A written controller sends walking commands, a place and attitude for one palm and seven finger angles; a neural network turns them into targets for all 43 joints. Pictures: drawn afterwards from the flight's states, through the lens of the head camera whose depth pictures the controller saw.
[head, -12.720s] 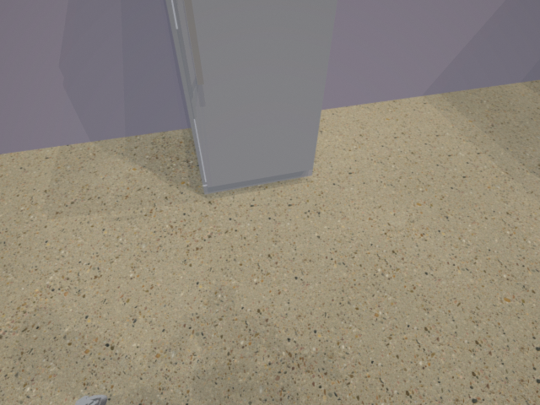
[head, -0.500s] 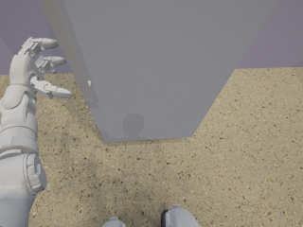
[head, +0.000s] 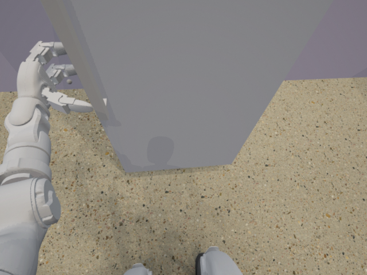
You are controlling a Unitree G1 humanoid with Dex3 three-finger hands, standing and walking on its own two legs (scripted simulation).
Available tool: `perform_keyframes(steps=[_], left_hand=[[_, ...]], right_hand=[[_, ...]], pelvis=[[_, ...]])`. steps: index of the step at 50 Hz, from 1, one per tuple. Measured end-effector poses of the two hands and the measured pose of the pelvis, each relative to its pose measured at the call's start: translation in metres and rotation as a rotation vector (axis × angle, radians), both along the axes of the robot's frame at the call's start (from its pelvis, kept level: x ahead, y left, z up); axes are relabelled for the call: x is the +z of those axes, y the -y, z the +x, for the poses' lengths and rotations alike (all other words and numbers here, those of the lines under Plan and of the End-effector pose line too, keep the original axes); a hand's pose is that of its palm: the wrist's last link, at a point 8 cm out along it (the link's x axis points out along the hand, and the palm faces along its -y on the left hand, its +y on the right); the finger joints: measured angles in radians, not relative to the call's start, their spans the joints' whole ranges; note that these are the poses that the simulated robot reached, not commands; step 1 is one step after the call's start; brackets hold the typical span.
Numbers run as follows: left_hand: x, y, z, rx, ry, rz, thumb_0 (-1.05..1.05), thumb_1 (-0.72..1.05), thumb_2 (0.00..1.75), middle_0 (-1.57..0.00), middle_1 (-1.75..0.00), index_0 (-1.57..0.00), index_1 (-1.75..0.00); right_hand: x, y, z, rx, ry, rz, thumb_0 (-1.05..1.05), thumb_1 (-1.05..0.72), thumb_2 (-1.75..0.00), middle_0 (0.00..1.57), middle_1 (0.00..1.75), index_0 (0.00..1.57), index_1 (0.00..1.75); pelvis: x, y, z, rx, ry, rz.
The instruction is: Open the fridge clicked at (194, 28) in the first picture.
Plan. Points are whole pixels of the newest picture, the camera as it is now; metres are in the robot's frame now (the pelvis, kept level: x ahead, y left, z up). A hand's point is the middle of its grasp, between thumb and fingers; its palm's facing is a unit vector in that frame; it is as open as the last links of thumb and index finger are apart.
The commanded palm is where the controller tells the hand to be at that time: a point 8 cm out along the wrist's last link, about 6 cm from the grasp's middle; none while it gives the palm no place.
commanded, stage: feel for the door with the fingertips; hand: left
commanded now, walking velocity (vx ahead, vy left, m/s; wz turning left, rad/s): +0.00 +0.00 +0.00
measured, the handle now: (81, 55) +0.55 +0.18 +0.13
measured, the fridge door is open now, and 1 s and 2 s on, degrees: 0 0 0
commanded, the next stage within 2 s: slide the fingers in behind the handle in 0.20 s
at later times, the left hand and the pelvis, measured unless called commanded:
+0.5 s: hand (67, 79) +0.51 +0.21 +0.10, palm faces +0.01 -1.00 -0.01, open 13.6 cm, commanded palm +0.48 +0.25 +0.10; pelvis +0.00 +0.00 +0.00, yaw +0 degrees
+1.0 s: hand (75, 84) +0.49 +0.19 +0.10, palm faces +0.02 -1.00 -0.01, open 13.9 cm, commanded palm +0.46 +0.24 +0.10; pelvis +0.01 +0.00 +0.00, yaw +0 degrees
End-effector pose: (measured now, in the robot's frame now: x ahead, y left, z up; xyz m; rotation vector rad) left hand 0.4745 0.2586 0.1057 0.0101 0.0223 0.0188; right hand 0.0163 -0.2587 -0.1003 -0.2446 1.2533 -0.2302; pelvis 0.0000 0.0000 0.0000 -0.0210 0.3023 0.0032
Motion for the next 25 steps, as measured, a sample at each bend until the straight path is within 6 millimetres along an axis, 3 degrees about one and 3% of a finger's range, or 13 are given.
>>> perform_keyframes(steps=[25], left_hand=[[-0.004,-0.007,0.009,-0.007,0.001,-0.003,-0.01,-0.50,0.30,-0.34,-1.23,-0.36,-1.24]], right_hand=[[0.003,-0.001,-0.018,-0.008,-0.065,-0.022,0.01,-0.91,-0.90,0.20,0.29,0.20,0.30]], pelvis=[[-0.003,-0.004,-0.001,0.008,-0.021,-0.011]])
